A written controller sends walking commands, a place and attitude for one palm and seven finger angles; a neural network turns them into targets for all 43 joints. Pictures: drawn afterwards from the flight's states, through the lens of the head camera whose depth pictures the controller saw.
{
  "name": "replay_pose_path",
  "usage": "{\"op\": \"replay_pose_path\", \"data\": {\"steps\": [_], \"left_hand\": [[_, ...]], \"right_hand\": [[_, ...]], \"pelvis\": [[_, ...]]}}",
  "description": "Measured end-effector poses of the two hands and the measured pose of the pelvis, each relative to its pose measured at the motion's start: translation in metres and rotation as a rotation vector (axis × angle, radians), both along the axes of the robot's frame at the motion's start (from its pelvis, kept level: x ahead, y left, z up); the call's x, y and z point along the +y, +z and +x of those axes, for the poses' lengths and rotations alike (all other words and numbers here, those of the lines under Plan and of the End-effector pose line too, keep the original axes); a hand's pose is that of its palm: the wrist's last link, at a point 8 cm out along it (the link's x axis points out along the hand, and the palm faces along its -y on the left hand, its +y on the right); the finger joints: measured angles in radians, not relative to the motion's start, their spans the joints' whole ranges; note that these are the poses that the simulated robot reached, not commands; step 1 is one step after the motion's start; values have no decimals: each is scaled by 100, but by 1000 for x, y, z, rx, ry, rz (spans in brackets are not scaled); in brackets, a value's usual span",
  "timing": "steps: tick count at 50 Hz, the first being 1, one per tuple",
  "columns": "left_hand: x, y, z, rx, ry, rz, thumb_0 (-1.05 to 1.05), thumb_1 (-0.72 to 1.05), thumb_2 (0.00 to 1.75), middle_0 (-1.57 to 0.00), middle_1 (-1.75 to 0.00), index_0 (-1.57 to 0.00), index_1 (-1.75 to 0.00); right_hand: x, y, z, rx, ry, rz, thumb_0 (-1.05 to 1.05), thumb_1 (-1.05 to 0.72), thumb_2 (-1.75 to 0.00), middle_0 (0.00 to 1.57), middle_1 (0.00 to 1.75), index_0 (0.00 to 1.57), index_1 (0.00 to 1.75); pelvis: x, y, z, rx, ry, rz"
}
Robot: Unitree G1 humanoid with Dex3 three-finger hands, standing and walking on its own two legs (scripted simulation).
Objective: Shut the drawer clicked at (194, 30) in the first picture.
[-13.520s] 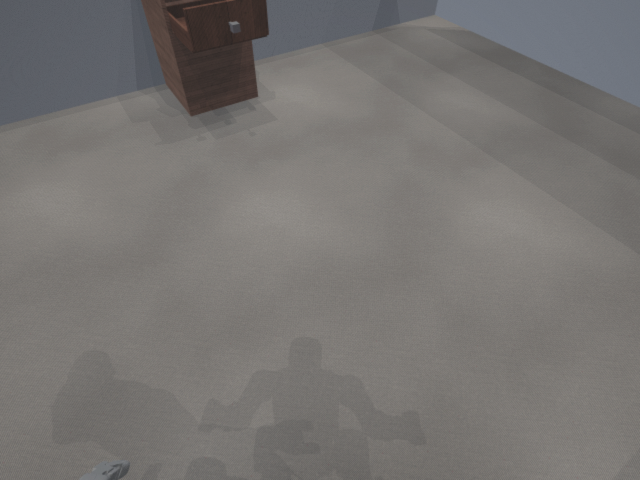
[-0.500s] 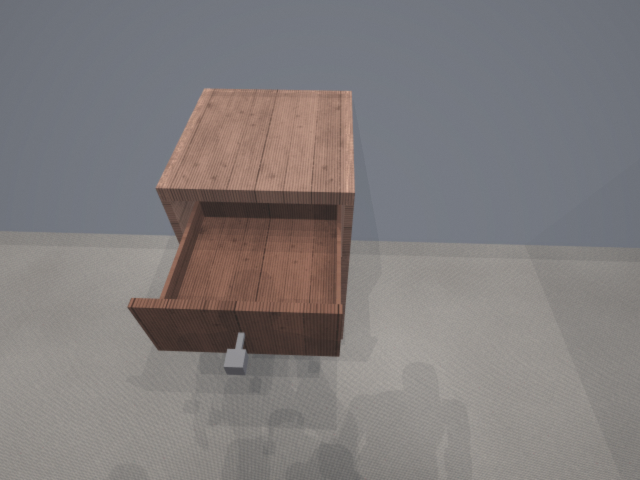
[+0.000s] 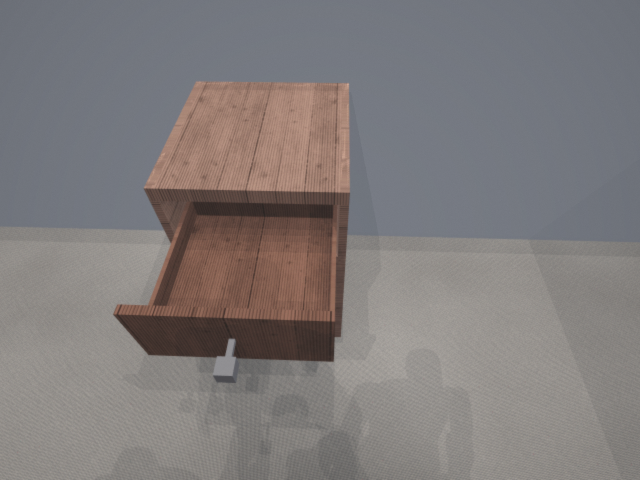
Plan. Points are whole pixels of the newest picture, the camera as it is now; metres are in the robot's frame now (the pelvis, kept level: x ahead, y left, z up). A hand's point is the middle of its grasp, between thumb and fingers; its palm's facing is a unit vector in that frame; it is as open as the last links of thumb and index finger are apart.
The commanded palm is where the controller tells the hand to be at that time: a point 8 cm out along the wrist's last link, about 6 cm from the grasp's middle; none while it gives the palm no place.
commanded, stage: come to a stop and stand still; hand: left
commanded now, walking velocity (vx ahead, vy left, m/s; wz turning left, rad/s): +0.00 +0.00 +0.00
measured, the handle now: (228, 359) +0.34 +0.20 -0.22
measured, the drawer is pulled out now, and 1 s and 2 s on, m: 0.28 0.28 0.28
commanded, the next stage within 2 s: look again from close up in 1.40 s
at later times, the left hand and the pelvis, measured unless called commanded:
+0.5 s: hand out of the picture -0.05 +0.21 -0.17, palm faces +0.00 -0.98 -0.22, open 7.3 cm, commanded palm none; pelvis -0.04 +0.03 +0.00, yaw -1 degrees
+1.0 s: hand out of the picture -0.02 +0.17 -0.17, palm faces +0.01 -0.98 -0.19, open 7.3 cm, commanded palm none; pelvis -0.01 +0.01 +0.00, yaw -1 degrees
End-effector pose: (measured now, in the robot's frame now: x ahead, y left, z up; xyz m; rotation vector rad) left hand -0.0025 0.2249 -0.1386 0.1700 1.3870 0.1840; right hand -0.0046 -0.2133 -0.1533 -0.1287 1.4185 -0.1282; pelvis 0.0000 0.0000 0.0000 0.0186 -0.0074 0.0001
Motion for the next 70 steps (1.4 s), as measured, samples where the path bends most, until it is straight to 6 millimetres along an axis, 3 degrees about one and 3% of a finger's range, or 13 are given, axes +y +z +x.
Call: {"op": "replay_pose_path", "data": {"steps": [6,11,25,31,40,52,70], "left_hand": [[9,0,-8,-52,-29,10,1,92,89,-20,-30,-20,-30],[19,-4,-15,-68,-25,-5,0,92,89,-20,-30,-20,-30],[29,5,-48,12,-27,-6,0,91,89,-20,-30,-20,-30],[20,5,-54,58,-13,-17,0,91,89,-20,-29,-20,-30],[-1,0,-36,45,-18,-48,0,91,89,-20,-30,-20,-30],[-6,2,-25,20,-16,-31,1,93,89,-20,-30,-20,-30],[-19,2,-30,16,-10,-37,0,92,89,-20,-30,-20,-30]], "right_hand": [[-12,6,11,-99,5,-33,1,-93,-90,20,30,20,29],[-1,7,8,-166,24,-36,1,-92,-90,20,30,20,29],[27,5,-59,0,0,28,0,-92,-90,20,30,20,29],[33,4,-74,72,-17,47,0,-91,-90,20,30,20,29],[32,2,-57,58,-27,53,0,-91,-90,20,30,20,29],[15,3,-28,10,-11,33,1,-92,-90,20,30,20,29],[1,5,-30,17,-2,33,0,-91,-90,20,30,20,29]], "pelvis": [[8,-2,-22,3,3,-31],[19,-5,-33,-30,-3,-29],[27,2,-38,8,-13,-7],[24,2,-30,8,-13,-7],[18,3,-20,-2,-16,-5],[6,4,-14,-5,-14,-4],[-7,5,-17,-11,-5,-5]]}}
